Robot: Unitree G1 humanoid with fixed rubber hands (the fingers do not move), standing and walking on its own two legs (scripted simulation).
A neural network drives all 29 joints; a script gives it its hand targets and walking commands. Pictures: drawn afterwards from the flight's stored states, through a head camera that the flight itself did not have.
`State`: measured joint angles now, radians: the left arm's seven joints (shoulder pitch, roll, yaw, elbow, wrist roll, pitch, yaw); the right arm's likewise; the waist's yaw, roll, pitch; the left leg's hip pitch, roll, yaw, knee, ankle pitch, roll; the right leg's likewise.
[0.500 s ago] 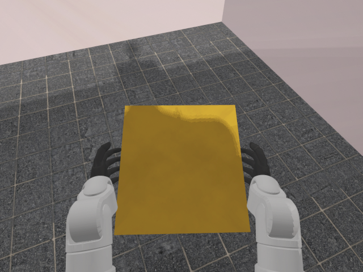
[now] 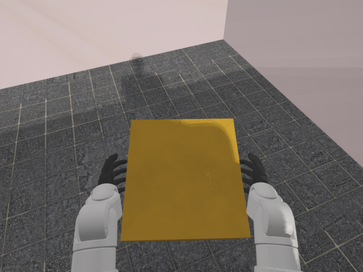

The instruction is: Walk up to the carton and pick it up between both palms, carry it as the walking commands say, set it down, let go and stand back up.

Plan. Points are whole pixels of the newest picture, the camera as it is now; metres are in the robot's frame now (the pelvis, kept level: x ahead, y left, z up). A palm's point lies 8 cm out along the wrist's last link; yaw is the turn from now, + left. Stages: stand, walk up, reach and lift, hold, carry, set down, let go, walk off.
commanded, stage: carry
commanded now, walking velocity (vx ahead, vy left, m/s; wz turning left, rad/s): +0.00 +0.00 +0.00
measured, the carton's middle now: (183, 183) +0.33 +0.00 -0.03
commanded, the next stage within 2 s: none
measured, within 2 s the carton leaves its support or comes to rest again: neither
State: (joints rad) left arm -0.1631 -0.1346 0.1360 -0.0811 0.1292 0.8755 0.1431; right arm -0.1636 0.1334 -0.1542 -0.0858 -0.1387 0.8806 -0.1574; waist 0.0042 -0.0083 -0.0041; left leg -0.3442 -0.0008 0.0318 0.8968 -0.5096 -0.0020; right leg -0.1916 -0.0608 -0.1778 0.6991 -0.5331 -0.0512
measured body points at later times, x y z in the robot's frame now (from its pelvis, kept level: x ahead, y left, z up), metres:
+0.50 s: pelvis +0.15 -0.01 +0.00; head +0.18 -0.03 +0.45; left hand +0.45 +0.14 +0.03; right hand +0.45 -0.18 +0.02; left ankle +0.14 +0.13 -0.71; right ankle +0.05 -0.09 -0.71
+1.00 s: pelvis +0.28 +0.00 +0.01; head +0.31 -0.01 +0.45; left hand +0.57 +0.15 +0.03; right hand +0.57 -0.17 +0.02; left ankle +0.23 +0.13 -0.71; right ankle +0.19 -0.09 -0.72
